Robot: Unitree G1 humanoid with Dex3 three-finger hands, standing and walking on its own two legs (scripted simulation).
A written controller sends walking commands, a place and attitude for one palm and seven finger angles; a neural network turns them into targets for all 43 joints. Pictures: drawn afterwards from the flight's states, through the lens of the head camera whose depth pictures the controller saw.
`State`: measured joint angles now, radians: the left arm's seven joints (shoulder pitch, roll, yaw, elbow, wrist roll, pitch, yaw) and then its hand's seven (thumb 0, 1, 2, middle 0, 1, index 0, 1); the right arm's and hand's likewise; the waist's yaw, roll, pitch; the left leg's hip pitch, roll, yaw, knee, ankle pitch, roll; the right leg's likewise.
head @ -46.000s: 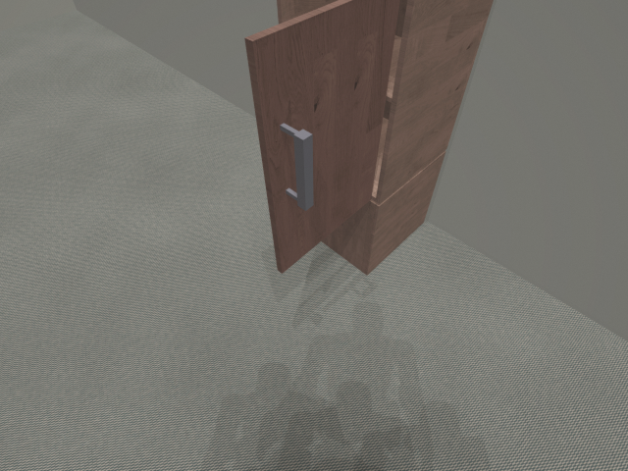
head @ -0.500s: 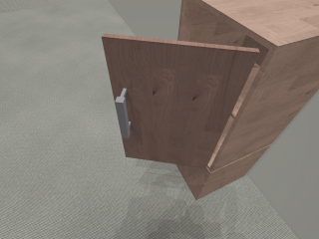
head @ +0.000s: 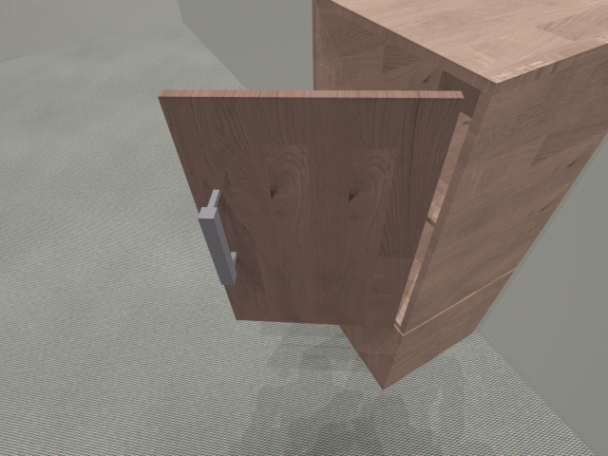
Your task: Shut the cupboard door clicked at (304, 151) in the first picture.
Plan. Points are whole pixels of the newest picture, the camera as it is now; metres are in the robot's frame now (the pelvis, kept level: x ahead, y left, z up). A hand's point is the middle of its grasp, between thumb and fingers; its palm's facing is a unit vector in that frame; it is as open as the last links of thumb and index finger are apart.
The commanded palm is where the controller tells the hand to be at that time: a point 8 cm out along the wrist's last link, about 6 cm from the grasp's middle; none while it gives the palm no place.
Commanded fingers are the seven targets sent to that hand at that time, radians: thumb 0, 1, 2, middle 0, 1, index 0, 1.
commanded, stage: come to a stop and stand still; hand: left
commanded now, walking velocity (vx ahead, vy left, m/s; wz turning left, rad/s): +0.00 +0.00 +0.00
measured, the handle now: (222, 239) +0.45 +0.17 +0.00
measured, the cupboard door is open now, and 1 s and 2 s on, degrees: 57 57 57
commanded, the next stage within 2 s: look again from close up in 0.16 s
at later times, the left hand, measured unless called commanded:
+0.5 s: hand out of the picture +0.01 +0.17 -0.17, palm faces +0.01 -0.98 -0.19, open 7.3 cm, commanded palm none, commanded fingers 0.00 0.90 0.90 -0.20 -0.30 -0.20 -0.30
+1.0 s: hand (163, 450) +0.15 +0.20 -0.07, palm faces +0.25 -0.95 -0.21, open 7.1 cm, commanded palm +0.10 +0.22 -0.06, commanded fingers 0.00 0.90 0.90 -0.35 -0.46 -0.35 -0.46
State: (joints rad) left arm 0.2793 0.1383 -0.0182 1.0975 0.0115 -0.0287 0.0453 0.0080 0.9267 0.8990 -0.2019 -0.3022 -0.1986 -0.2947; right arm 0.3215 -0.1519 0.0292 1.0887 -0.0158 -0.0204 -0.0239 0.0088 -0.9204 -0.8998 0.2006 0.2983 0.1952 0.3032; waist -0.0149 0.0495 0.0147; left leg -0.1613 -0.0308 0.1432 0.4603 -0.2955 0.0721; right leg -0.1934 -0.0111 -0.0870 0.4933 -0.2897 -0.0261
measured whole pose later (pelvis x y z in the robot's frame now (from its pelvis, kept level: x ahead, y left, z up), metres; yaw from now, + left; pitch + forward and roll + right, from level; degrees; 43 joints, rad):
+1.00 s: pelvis -0.01 +0.00 -0.01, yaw +5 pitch -1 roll +2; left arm 0.41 0.21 -0.01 0.26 -0.13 -0.03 0.13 0.03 0.95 0.90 -0.22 -0.33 -0.22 -0.32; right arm 0.40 -0.21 0.01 0.91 0.04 -0.29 -0.06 0.02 -0.92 -0.90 0.20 0.30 0.20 0.30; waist -0.03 0.00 0.01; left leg -0.22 -0.09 0.08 0.53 -0.30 0.08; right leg -0.31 -0.04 -0.04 0.66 -0.31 -0.02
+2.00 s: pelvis -0.03 +0.00 -0.08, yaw +6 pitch +13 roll -3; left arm 0.42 0.28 0.11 -0.10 -0.29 -0.37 -0.34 0.02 0.90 0.90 -1.09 -1.27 -1.09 -1.26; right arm 0.25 -0.26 -0.01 0.49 0.04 -0.22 -0.05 0.02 -0.91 -0.90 0.20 0.30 0.20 0.30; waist 0.00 0.02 -0.11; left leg -0.82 -0.02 0.04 1.12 -0.53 0.07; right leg -0.82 0.02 -0.10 1.06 -0.46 -0.04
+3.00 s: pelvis -0.02 -0.01 -0.06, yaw +7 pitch +11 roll -2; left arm 0.33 0.28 0.15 -0.02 -0.30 -0.34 -0.34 0.01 0.90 0.90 -1.30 -1.50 -1.30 -1.49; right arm 0.26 -0.26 0.04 0.51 0.05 -0.24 -0.05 0.01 -0.91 -0.90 0.20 0.30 0.20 0.30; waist 0.00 0.04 -0.12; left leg -0.73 -0.02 0.01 1.03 -0.50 0.07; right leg -0.72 0.02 -0.12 0.96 -0.44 -0.05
